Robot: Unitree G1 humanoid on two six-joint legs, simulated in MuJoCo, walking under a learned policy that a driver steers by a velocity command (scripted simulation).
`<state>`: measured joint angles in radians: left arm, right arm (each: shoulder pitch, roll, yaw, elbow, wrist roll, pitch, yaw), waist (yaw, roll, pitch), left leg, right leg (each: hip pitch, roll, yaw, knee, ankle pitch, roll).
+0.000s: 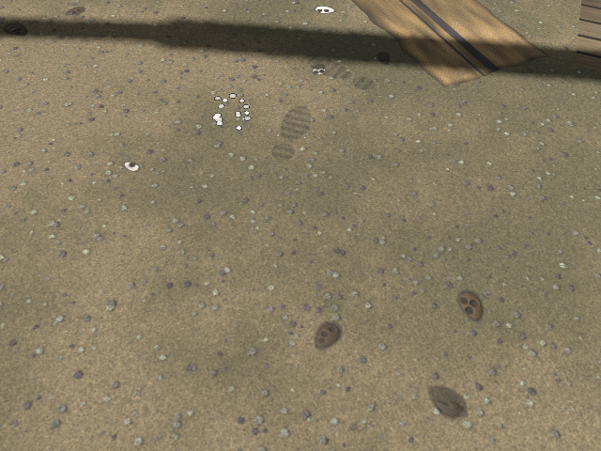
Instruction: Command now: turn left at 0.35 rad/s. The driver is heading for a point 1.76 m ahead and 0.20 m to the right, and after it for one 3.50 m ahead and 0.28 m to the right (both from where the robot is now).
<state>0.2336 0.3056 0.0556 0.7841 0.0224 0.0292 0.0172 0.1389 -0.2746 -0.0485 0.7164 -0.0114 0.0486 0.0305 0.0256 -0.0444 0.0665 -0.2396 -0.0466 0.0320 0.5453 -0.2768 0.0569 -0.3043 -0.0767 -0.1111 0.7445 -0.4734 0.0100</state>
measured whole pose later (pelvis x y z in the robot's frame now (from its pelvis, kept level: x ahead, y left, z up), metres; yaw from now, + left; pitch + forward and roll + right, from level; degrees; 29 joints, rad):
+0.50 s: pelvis +0.00 +0.00 +0.01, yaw +3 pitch -2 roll +0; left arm 0.22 0.23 0.00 0.91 0.01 0.01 0.02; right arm 0.21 -0.24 0.00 0.90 -0.01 0.02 -0.01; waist -0.01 0.02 0.04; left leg -0.13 -0.06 -0.03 0.38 -0.22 0.05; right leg -0.15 0.00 0.00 0.41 -0.23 -0.01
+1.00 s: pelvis +0.01 -0.02 +0.02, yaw +3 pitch -2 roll +0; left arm 0.25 0.19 -0.01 1.10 0.01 0.00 0.03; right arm 0.26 -0.20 0.02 1.12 -0.01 0.01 -0.03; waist 0.00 0.01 0.03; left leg -0.12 -0.03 -0.03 0.39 -0.24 0.02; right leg -0.14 0.04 -0.01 0.38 -0.22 -0.04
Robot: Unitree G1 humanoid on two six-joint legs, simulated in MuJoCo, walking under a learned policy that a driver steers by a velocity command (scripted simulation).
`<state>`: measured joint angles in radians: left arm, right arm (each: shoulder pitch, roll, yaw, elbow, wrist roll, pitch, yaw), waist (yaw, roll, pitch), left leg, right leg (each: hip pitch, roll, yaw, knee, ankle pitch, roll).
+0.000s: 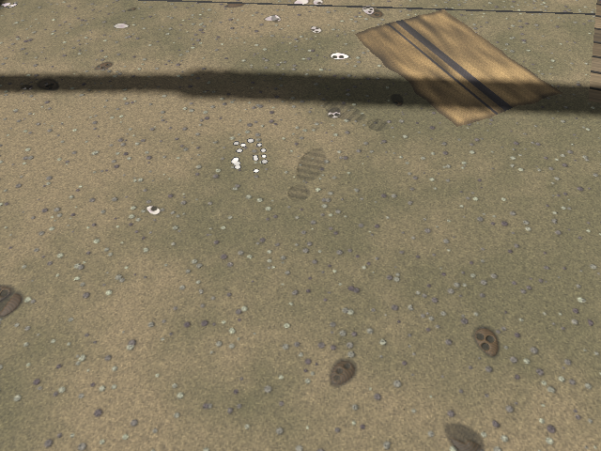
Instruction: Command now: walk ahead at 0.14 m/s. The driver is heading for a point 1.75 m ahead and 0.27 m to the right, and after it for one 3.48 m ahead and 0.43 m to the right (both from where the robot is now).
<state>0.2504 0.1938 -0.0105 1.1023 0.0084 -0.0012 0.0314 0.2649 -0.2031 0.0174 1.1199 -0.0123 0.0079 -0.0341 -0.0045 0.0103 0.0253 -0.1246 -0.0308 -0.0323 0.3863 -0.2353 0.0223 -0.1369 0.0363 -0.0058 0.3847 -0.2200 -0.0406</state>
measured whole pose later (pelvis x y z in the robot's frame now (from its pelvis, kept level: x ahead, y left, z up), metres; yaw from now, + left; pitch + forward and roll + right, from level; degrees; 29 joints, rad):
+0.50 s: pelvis +0.15 +0.05 +0.00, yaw +0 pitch +1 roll -1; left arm 0.14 0.23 0.04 1.00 0.03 -0.04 -0.04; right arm 0.51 -0.16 0.00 1.12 -0.02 -0.09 -0.01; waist -0.03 -0.03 0.00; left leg 0.05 -0.06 0.05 0.21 -0.27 0.08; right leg -0.61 -0.06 -0.05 0.98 -0.18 -0.05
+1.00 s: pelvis +0.43 +0.02 +0.00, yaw +0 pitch -1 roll -1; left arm 0.42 0.18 0.03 1.09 0.01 -0.10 0.00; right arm 0.15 -0.21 -0.04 0.95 -0.04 -0.04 0.03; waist 0.02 0.03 0.04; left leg -0.64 0.12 0.00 0.96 -0.12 0.04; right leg -0.05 0.11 -0.10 0.25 -0.20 -0.12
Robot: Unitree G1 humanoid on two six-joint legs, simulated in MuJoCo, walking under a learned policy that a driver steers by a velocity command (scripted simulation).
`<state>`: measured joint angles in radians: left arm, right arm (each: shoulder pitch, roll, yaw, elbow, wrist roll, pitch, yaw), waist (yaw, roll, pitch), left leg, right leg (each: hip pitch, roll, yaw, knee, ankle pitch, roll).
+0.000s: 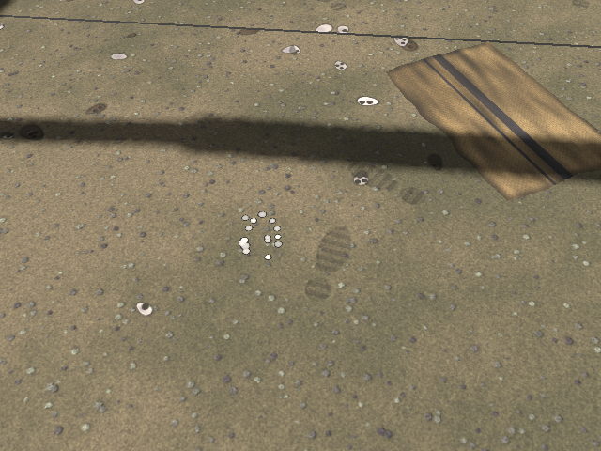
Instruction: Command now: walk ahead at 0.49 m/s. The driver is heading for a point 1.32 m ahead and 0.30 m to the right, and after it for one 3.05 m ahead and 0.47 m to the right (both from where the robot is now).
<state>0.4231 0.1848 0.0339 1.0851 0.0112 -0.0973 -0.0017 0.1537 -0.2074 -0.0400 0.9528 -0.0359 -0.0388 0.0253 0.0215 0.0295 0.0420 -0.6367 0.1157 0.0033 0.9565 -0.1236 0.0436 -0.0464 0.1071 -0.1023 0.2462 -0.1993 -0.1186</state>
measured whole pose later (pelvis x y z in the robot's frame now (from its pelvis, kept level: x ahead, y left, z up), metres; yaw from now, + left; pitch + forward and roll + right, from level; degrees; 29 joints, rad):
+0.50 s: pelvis +0.29 +0.05 +0.00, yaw -1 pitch -1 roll +1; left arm 0.20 0.22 0.05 0.96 0.04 -0.05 -0.02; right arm 0.37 -0.20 -0.05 1.06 -0.01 -0.09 0.00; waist -0.01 -0.03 0.04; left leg -0.11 -0.08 0.10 0.29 -0.18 0.11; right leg -0.56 -0.09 0.01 1.06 -0.22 -0.05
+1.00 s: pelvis +0.56 -0.02 -0.01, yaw -13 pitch +0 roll +0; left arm 0.29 0.23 0.08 0.97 0.00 -0.05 0.00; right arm 0.19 -0.22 -0.05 0.89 -0.04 -0.08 0.00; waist 0.01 0.02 0.06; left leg -0.51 0.08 -0.01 1.14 -0.30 0.01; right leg -0.22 0.14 -0.02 0.38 -0.16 -0.15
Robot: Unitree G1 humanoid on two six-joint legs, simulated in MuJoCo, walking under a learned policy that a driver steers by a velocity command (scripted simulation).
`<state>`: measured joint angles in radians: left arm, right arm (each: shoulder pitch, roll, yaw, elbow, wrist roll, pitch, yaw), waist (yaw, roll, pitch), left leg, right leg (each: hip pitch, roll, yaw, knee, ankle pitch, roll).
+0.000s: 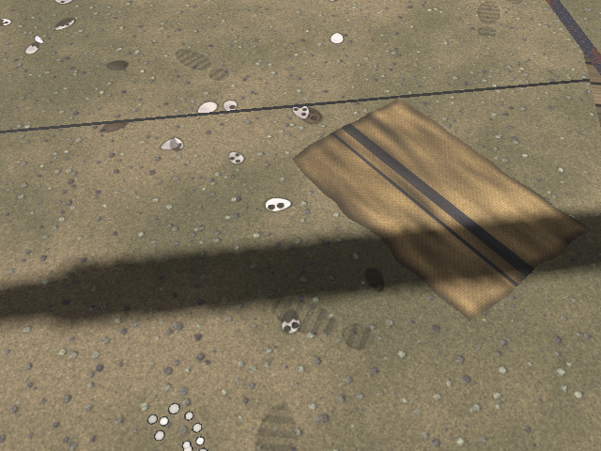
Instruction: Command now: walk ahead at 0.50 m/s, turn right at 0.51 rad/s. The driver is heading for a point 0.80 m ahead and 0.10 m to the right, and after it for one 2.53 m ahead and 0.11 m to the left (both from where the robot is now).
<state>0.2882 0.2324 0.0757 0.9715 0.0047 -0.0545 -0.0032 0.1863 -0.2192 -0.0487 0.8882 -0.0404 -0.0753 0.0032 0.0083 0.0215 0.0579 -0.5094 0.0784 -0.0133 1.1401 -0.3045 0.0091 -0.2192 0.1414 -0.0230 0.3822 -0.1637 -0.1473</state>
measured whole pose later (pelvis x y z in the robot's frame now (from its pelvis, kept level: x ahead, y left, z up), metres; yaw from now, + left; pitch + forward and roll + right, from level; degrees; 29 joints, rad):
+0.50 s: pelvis +0.28 +0.03 +0.00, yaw -16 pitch +1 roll +0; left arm 0.35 0.28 0.07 0.87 0.02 -0.05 -0.01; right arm 0.14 -0.25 -0.04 0.78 -0.04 -0.07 0.00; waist 0.04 -0.03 0.04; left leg -0.33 -0.03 0.04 0.48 -0.17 0.04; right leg -0.33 0.08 0.08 1.13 -0.38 -0.08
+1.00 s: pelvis +0.50 -0.08 +0.00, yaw -18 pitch +1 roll +1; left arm 0.19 0.23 0.03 0.82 0.03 -0.07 -0.01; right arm 0.36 -0.24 -0.04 0.90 -0.02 -0.05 0.02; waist -0.03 0.03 0.02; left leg -0.35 0.03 0.02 1.07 -0.37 0.06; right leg -0.29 0.03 -0.07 0.45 -0.18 -0.08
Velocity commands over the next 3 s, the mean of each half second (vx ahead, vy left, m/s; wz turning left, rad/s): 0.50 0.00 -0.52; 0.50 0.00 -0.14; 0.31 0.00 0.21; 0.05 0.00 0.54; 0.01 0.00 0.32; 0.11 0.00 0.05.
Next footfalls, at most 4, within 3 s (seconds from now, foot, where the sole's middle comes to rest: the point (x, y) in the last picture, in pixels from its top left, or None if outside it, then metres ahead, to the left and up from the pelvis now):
0.38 left None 0.40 0.10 -0.78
0.86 right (403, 412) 0.55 -0.17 -0.78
1.38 left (356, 301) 0.84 -0.09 -0.78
1.94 right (427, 324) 0.77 -0.26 -0.78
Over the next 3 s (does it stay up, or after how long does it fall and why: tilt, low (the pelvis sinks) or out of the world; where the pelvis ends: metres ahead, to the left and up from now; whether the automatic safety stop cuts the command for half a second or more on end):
stays up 0.73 -0.15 0.00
